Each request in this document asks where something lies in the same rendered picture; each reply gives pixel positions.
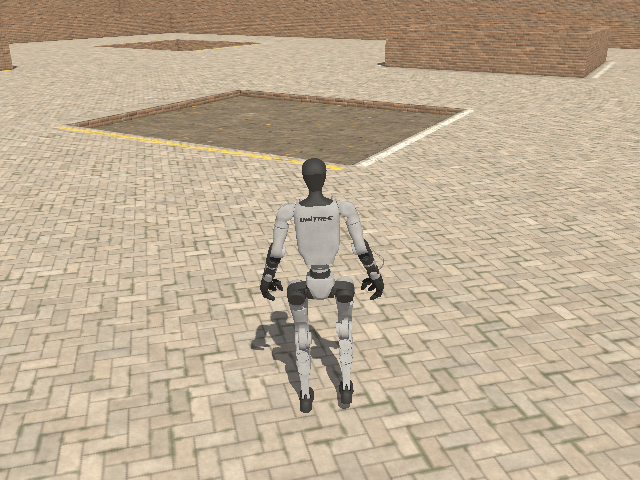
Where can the left robot forearm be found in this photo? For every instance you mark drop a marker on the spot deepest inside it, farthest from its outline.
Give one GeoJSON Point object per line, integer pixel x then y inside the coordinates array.
{"type": "Point", "coordinates": [270, 266]}

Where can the humanoid robot torso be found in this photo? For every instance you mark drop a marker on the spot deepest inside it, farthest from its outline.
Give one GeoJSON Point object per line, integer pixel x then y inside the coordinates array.
{"type": "Point", "coordinates": [318, 239]}

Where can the right robot forearm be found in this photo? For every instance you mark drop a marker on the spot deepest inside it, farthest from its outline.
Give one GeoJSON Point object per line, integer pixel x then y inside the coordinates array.
{"type": "Point", "coordinates": [369, 263]}

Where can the left robot hand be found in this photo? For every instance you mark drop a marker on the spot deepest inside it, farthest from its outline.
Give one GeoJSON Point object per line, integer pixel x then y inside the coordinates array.
{"type": "Point", "coordinates": [270, 285]}

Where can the left robot upper arm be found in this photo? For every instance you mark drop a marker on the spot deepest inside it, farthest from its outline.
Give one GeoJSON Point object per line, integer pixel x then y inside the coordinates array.
{"type": "Point", "coordinates": [284, 214]}

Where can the robot head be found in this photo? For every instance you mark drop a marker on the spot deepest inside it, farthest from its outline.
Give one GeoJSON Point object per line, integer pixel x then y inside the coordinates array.
{"type": "Point", "coordinates": [314, 175]}

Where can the right robot upper arm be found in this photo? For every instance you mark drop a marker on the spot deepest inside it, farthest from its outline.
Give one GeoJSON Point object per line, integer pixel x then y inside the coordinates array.
{"type": "Point", "coordinates": [347, 209]}

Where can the right robot hand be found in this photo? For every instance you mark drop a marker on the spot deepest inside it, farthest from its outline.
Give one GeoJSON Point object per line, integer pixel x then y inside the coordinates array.
{"type": "Point", "coordinates": [377, 283]}

